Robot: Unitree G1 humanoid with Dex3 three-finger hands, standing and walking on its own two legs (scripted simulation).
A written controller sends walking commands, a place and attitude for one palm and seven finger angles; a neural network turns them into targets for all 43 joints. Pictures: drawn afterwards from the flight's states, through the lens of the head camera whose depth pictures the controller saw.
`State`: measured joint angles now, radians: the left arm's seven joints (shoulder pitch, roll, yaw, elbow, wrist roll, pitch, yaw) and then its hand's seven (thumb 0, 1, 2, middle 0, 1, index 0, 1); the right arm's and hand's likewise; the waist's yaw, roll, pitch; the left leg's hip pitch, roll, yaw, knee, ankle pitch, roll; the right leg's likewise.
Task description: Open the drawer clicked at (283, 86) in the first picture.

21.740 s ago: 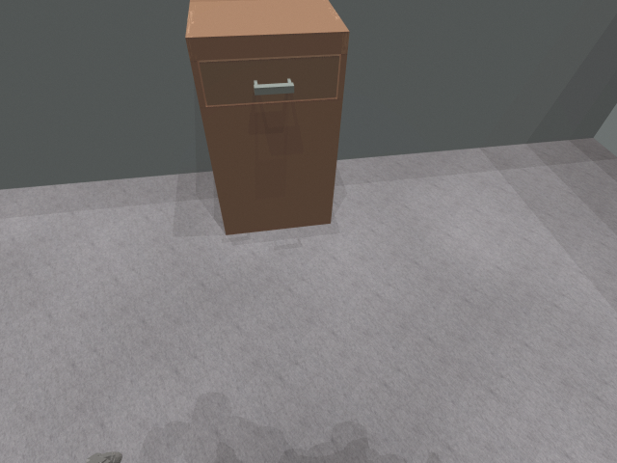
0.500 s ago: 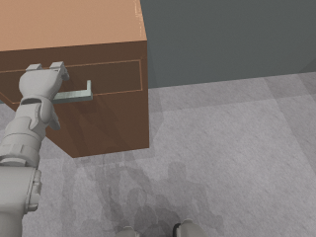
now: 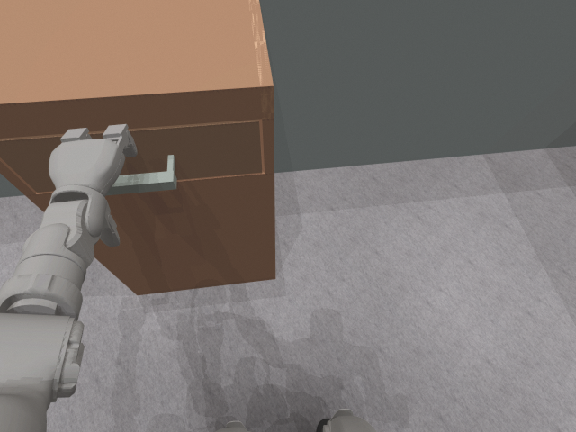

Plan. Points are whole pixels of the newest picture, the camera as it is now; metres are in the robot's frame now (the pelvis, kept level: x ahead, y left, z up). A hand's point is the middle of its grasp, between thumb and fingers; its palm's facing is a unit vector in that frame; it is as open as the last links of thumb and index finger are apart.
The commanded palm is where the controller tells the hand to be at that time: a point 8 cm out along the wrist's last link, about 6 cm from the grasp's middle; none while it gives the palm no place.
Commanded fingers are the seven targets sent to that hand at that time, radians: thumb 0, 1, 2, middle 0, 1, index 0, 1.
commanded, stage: re-aim the fingers above the handle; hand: left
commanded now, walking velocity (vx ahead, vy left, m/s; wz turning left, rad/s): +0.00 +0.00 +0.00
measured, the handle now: (139, 173) +0.53 +0.25 -0.04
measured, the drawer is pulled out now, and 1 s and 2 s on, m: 0.00 0.00 0.00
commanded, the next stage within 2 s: lower the fingers behind the handle in 0.30 s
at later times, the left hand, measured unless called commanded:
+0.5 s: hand (108, 184) +0.47 +0.27 +0.02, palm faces -0.08 -0.01 -1.00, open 13.9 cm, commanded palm +0.46 +0.26 +0.07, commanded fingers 0.00 -0.50 0.30 -0.30 -1.20 -0.30 -1.20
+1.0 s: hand (118, 199) +0.47 +0.27 -0.02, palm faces -0.09 -0.02 -1.00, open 13.9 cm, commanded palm +0.46 +0.26 +0.03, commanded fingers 0.00 -0.50 0.30 -0.30 -1.20 -0.30 -1.20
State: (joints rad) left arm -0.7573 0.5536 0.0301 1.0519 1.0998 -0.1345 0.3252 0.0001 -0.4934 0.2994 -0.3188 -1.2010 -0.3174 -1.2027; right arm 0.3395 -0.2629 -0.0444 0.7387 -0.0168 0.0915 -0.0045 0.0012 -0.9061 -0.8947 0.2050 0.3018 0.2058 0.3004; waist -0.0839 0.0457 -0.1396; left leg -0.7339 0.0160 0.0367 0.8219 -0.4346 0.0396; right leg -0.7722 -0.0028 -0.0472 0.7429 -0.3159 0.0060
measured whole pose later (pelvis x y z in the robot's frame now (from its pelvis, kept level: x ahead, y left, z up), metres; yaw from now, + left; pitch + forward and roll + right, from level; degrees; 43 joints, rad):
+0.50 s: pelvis +0.00 -0.01 +0.00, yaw -1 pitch +21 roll -2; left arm -0.78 0.59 0.06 1.10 1.10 -0.12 0.32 0.00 -0.49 0.30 -0.32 -1.20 -0.32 -1.20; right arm 0.37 -0.28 -0.04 0.75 -0.02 0.09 -0.01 0.00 -0.91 -0.89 0.20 0.30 0.21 0.30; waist -0.10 0.05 -0.14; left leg -0.76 0.03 0.05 0.83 -0.43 0.03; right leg -0.81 0.01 -0.03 0.76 -0.31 0.00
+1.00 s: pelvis -0.01 +0.00 -0.02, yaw +0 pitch +24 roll -2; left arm -0.82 0.58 0.05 1.15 1.12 -0.12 0.37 0.00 -0.49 0.30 -0.32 -1.20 -0.32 -1.20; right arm 0.33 -0.27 -0.04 0.75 -0.03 0.06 0.00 0.00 -0.91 -0.89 0.20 0.30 0.21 0.30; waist -0.12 0.04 -0.15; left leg -0.89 0.02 0.03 0.94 -0.47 0.04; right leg -0.92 0.00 -0.05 0.85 -0.34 0.01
